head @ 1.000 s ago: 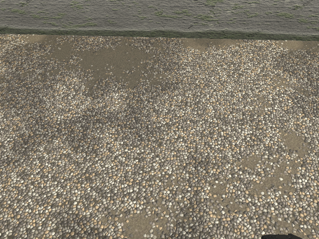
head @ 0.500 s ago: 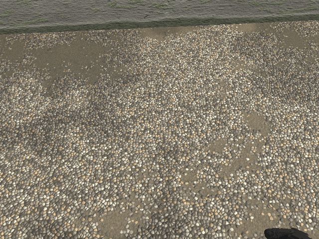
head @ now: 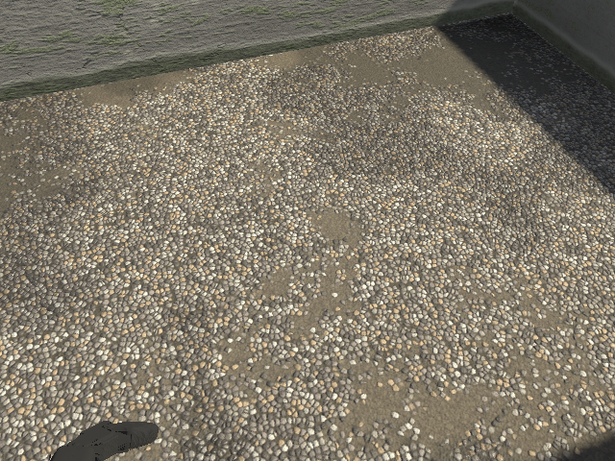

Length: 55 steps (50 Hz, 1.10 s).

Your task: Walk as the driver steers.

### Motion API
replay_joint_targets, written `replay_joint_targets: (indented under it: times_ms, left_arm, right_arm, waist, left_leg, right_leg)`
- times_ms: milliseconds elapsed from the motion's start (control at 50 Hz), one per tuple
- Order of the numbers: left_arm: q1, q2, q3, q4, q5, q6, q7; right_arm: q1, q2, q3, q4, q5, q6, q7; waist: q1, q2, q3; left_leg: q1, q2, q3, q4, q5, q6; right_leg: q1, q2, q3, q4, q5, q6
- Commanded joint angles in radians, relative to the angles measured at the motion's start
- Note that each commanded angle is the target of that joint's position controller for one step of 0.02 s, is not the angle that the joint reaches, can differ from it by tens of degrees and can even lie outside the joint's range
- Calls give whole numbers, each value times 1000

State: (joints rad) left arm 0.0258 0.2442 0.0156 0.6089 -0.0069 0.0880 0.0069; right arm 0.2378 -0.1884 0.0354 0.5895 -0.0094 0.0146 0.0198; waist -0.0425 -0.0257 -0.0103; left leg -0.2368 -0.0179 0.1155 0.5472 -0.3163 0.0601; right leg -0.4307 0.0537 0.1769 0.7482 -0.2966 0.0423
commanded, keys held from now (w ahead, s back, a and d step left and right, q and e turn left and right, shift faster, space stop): w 0.04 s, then w+q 0.96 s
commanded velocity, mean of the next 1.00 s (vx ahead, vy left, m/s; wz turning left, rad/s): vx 0.50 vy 0.00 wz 0.39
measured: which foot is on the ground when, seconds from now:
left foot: down 0.00-1.00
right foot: up 0.00-0.06, down 0.08-1.00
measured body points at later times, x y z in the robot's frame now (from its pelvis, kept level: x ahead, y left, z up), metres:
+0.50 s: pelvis +0.04 -0.04 -0.02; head +0.04 -0.03 +0.43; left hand +0.20 +0.20 -0.10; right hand +0.23 -0.26 -0.11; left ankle -0.01 +0.08 -0.73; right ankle +0.03 -0.15 -0.73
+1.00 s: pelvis +0.00 -0.04 -0.02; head +0.01 -0.02 +0.43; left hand +0.15 +0.23 -0.09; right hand +0.24 -0.19 -0.10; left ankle -0.01 +0.08 -0.73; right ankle +0.03 -0.15 -0.73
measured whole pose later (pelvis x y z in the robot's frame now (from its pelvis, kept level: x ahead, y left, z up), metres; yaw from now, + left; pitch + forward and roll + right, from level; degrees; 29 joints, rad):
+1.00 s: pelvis +0.00 -0.04 -0.02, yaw +20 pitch +0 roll -1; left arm 0.06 0.17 0.01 0.56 0.03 0.07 0.02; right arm 0.16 -0.18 0.01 0.56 0.01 0.09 0.00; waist -0.03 -0.01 0.02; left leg -0.38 -0.12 -0.21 0.76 -0.36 0.02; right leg -0.29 -0.08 -0.21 0.71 -0.41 0.01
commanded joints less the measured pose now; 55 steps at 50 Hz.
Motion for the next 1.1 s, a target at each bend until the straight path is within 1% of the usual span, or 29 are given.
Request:
replay_joint_targets:
  times_ms: [20,60,80,100,120,140,160,180,200,220,240,280,340,360,380,400,480,520,540,560,580,620,640,660,700,740,840,1000,1100]
  left_arm:
    - [-104,22,-10,-82,8,-15,-2]
    - [-81,-3,-23,-72,25,-19,8]
    - [-50,-10,-30,-64,41,-19,11]
    - [-90,26,-20,-67,30,-26,10]
    - [-89,24,-20,-76,10,-32,3]
    - [-77,33,-22,-73,15,-38,2]
    - [-87,50,-21,-78,18,-41,4]
    - [-86,63,-20,-80,16,-44,8]
    - [-83,68,-21,-85,12,-46,11]
    - [-80,69,-22,-88,8,-51,10]
    - [-52,65,-24,-84,15,-50,13]
    - [-42,58,-24,-81,15,-53,19]
    - [-28,46,-24,-79,23,-60,22]
    - [-19,35,-21,-79,25,-55,30]
    - [-8,36,-20,-79,27,-53,35]
    - [-24,6,-27,-95,26,-50,35]
    - [17,24,-14,-95,28,-43,40]
    - [19,37,-5,-101,31,-36,41]
    - [18,36,-7,-103,31,-42,36]
    - [23,39,-4,-104,31,-44,34]
    - [26,30,-9,-101,43,-45,33]
    - [21,33,-4,-105,42,-46,32]
    - [19,33,-3,-108,40,-43,31]
    - [7,23,-6,-112,41,-46,30]
    - [-6,14,-5,-117,39,-48,25]
    - [-2,6,-5,-124,43,-46,20]
    - [-19,-9,-2,-136,43,-44,19]
    - [-30,-19,10,-131,38,-34,17]
    - [-6,8,26,-109,30,-14,18]
  right_arm:
    - [-125,-101,-25,-107,3,-17,9]
    - [-87,-110,-35,-94,8,-3,7]
    - [-79,-112,-36,-90,10,2,6]
    - [-34,-72,-25,-102,11,3,13]
    - [-77,-73,-21,-104,7,1,15]
    - [-101,-75,-25,-107,11,-1,16]
    - [-98,-68,-26,-106,12,-1,16]
    - [-87,-61,-25,-104,12,0,17]
    - [-75,-59,-26,-100,10,0,15]
    - [-64,-60,-27,-93,6,-2,11]
    - [-46,-55,-21,-90,-2,-5,2]
    - [-29,-59,-25,-78,-5,-9,-7]
    - [-31,-66,-31,-74,-5,2,-12]
    - [-7,-86,-42,-56,1,8,-24]
    - [1,-88,-45,-57,5,15,-29]
    - [-11,-82,-44,-65,1,24,-33]
    - [-39,-84,-50,-83,6,44,-39]
    - [-47,-90,-53,-85,10,43,-40]
    - [-73,-75,-45,-105,5,43,-29]
    - [-80,-76,-46,-107,5,43,-24]
    - [-85,-75,-44,-109,3,46,-20]
    - [-79,-83,-46,-106,5,50,-18]
    - [-82,-90,-47,-102,6,51,-20]
    - [-106,-79,-50,-116,17,59,-24]
    - [-104,-82,-51,-116,17,69,-27]
    - [-115,-80,-47,-120,13,72,-27]
    - [-122,-99,-52,-116,16,68,-21]
    - [-105,-91,-59,-112,21,58,-18]
    - [-48,-106,-74,-102,20,49,-27]
  waist:
    - [30,132,-38]
    - [28,96,-35]
    - [35,98,-45]
    - [-5,17,-60]
    - [45,11,-56]
    - [54,-18,-43]
    - [51,-73,-30]
    - [45,-120,-25]
    - [43,-141,-20]
    - [40,-128,-14]
    - [50,-137,6]
    - [46,-93,-16]
    - [47,-28,-61]
    - [50,24,-85]
    - [49,33,-96]
    - [54,34,-98]
    - [63,20,-89]
    - [55,21,-92]
    - [56,-13,-75]
    - [57,-21,-76]
    - [50,-25,-87]
    - [40,-12,-95]
    - [38,11,-98]
    - [34,11,-87]
    - [23,24,-88]
    - [14,53,-81]
    - [8,84,-77]
    - [3,48,-90]
    - [1,41,-77]
  left_leg:
    - [-7,186,-246,-217,-1,35]
    - [-25,157,-219,-161,-41,41]
    - [-46,147,-218,-129,-6,44]
    - [-88,110,-182,-141,-43,24]
    - [-85,94,-138,-119,-139,11]
    - [-72,73,-115,-78,-145,2]
    - [-54,46,-83,-24,-96,-9]
    - [-41,29,-64,19,-61,-15]
    - [-33,17,-57,46,-46,-18]
    - [-22,7,-62,61,-40,-15]
    - [-26,7,-81,62,-12,-10]
    - [-15,7,-94,59,12,-7]
    - [5,10,-111,74,107,-5]
    - [43,16,-123,96,185,-1]
    - [54,19,-132,114,244,2]
    - [37,22,-142,123,310,-4]
    - [-4,6,-158,165,367,-2]
    - [-17,-5,-169,177,391,-5]
    - [-57,-12,-167,178,356,-8]
    - [-63,-16,-166,179,341,-10]
    - [-66,-24,-172,178,334,-12]
    - [-64,-30,-183,167,356,-7]
    - [-62,-33,-192,159,385,1]
    - [-85,-32,-217,148,405,3]
    - [-104,-31,-249,125,418,12]
    - [-130,-33,-282,110,435,28]
    - [-205,-25,-383,56,409,52]
    - [-285,-63,-392,48,324,44]
    - [-356,-73,-410,46,180,45]
  right_leg:
    - [72,-5,-97,-98,-14,-2]
    - [177,-2,-124,-218,45,-24]
    - [235,-8,-118,-196,48,-39]
    - [250,-14,-87,-151,60,-56]
    - [214,-22,-68,-173,10,-57]
    - [191,-38,-53,-211,-20,-60]
    - [162,-61,-24,-248,-37,-68]
    - [142,-79,3,-279,-49,-78]
    - [129,-98,29,-303,-55,-90]
    - [115,-113,45,-321,-50,-93]
    - [110,-123,52,-327,26,-103]
    - [149,-122,26,-300,117,-101]
    - [206,-95,-53,-226,242,-86]
    - [209,-78,-93,-178,303,-88]
    - [208,-66,-125,-152,323,-80]
    - [221,-64,-145,-136,363,-70]
    - [225,-73,-189,-94,408,-55]
    - [229,-82,-204,-74,445,-47]
    - [233,-93,-204,-90,434,-37]
    - [236,-105,-206,-92,438,-38]
    - [245,-113,-217,-94,458,-39]
    - [246,-111,-243,-85,418,-32]
    - [244,-103,-260,-78,379,-23]
    - [261,-93,-270,-80,389,-15]
    - [274,-87,-285,-73,323,-9]
    - [270,-80,-301,-63,241,-2]
    - [299,-64,-318,-61,55,0]
    - [361,-112,-341,-80,-11,-18]
    - [388,-162,-347,-83,-37,-44]
Velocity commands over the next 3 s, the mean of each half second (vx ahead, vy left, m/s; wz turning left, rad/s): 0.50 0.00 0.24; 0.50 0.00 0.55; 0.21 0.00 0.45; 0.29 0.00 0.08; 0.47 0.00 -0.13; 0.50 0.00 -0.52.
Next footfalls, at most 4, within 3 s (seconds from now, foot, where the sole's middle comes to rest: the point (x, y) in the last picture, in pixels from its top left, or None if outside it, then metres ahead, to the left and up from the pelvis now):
0.08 right None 0.06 -0.14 -0.77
1.62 right None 0.07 -0.11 -0.77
1.92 left None -0.02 0.07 -0.77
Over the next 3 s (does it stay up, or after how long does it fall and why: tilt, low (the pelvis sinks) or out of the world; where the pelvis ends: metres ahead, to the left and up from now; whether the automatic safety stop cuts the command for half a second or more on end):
stays up -0.03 -0.05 -0.02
